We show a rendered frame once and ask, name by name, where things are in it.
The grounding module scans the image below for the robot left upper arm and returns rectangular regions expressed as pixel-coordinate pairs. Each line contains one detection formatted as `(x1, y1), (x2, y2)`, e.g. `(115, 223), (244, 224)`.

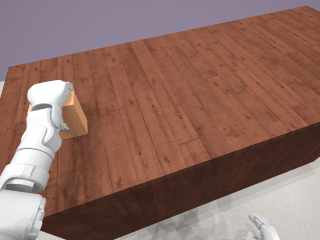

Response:
(0, 189), (47, 240)

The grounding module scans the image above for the robot left forearm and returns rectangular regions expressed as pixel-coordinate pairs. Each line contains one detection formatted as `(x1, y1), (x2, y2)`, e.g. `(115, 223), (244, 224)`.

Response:
(0, 100), (62, 194)

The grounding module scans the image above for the left robot hand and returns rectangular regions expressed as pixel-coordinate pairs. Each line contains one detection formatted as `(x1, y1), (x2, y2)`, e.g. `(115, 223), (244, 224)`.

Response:
(27, 80), (74, 132)

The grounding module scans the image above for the sponge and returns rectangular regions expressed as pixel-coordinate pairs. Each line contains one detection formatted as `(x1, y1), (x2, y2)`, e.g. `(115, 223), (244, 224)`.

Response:
(27, 91), (88, 140)

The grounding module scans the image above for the right robot hand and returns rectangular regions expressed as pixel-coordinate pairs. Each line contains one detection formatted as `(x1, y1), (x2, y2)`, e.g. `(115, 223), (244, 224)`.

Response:
(243, 212), (280, 240)

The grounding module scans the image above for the table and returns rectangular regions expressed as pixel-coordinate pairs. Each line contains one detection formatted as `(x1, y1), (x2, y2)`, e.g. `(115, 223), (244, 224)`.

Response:
(0, 5), (320, 240)

